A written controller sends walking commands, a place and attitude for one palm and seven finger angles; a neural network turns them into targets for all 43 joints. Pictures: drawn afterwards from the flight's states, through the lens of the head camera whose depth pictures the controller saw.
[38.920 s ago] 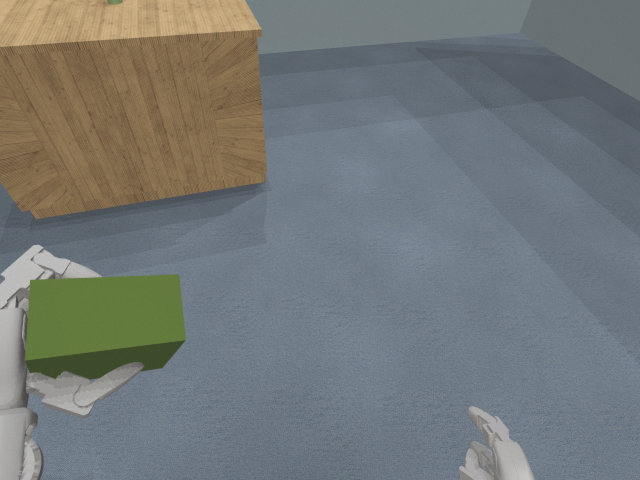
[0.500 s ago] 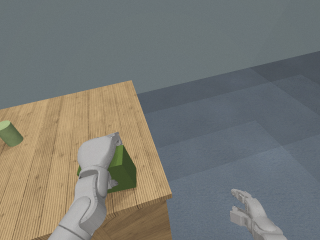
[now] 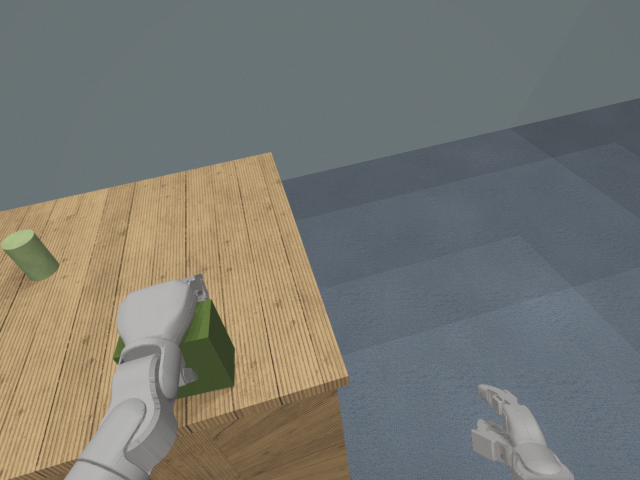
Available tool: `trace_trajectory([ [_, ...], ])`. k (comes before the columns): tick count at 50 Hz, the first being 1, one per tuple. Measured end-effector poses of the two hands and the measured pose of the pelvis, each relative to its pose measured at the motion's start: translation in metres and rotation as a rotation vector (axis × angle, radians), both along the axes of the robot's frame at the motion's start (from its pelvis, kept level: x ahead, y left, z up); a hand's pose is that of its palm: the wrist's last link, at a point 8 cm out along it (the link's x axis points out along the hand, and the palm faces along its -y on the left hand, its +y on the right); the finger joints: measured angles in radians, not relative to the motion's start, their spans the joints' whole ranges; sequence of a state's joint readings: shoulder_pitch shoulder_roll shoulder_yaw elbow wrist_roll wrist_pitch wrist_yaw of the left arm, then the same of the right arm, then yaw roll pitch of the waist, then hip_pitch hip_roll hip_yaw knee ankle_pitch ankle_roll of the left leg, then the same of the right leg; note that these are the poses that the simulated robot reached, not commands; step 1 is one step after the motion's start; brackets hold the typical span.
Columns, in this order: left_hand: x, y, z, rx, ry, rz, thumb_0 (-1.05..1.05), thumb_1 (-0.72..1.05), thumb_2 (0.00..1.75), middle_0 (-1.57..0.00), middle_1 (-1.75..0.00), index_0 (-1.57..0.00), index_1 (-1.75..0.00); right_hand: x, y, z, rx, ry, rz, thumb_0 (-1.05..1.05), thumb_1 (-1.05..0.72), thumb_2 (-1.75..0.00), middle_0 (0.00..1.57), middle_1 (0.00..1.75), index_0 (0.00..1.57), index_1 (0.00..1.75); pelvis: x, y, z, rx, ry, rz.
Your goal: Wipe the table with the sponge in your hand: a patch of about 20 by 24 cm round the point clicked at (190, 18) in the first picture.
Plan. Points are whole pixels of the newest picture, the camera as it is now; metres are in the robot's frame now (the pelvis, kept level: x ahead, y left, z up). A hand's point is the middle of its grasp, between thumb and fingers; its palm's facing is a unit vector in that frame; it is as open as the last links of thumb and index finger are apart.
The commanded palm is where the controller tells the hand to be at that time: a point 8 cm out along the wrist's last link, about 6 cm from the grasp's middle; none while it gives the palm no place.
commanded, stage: wipe forward along the middle lane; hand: left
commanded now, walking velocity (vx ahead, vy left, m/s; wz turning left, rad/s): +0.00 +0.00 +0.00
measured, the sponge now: (185, 360) +0.26 +0.23 +0.01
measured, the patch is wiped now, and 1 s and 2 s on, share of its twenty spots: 1.00 1.00 1.00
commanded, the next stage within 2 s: slide back across to the first lane in 1.48 s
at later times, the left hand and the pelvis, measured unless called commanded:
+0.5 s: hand (178, 306) +0.31 +0.25 +0.06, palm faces -0.04 -0.06 -1.00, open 10.4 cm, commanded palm +0.30 +0.26 +0.11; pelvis -0.01 +0.00 +0.00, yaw +1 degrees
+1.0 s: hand (177, 273) +0.37 +0.27 +0.07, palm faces -0.08 -0.03 -1.00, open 10.4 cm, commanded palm +0.36 +0.28 +0.11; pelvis -0.01 +0.01 -0.01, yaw +1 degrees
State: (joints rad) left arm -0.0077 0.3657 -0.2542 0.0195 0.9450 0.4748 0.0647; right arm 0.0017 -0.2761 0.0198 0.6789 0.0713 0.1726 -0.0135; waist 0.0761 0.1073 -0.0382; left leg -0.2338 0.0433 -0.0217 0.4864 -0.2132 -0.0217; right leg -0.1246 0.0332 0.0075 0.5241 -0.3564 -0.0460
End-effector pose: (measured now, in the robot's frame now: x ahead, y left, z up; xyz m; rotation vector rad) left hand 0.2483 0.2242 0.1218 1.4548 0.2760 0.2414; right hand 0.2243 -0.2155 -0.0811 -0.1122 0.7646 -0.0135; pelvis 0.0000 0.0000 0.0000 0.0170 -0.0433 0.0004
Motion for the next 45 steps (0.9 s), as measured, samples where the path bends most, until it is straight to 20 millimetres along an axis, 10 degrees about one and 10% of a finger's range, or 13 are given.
trace_trajectory([
  [45, 0.1, 0.038, 0.0, 0.075, 0.083, -0.026, 0.01, -0.57, 1.05, -0.71, -1.3, -0.75, -1.28, -0.097, -0.027, -0.041, -0.086, 0.257, -0.135, 0.01, -0.9, -0.9, 0.2, 0.3, 0.2, 0.3, -0.015, 0.007, -0.005, -0.021, 0.106, 0.018],
])
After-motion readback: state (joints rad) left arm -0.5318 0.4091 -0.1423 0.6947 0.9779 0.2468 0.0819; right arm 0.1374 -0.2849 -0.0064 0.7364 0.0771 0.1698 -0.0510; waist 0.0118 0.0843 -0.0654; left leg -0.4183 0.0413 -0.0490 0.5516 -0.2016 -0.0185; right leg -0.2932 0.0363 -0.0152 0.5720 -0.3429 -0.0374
